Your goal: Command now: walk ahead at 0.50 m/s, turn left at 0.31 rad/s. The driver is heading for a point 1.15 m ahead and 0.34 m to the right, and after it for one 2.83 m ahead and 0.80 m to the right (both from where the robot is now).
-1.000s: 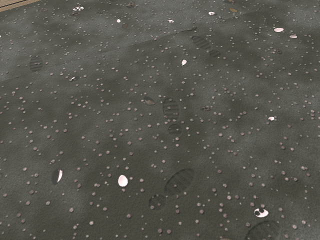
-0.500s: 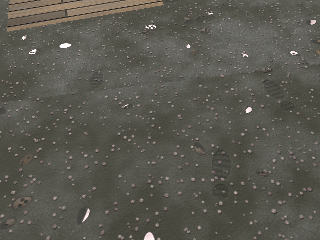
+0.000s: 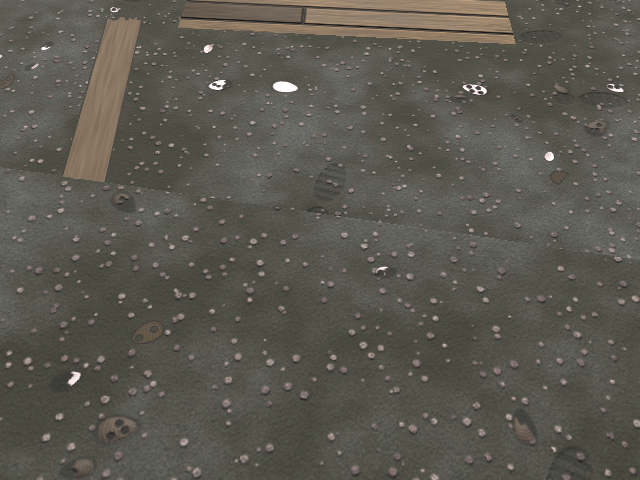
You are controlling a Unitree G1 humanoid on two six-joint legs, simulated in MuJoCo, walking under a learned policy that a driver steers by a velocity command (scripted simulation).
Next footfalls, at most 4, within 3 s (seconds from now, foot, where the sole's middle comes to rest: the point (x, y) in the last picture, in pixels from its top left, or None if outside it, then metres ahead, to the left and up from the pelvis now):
0.40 right None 0.41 -0.15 -0.77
0.86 left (329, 359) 0.71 0.00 -0.77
1.36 right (491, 324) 0.81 -0.38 -0.77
2.00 left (436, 215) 1.25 -0.33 -0.90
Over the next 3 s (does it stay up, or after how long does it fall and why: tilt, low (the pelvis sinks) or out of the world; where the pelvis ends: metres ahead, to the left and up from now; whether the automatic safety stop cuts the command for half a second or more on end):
stays up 1.36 -0.47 -0.12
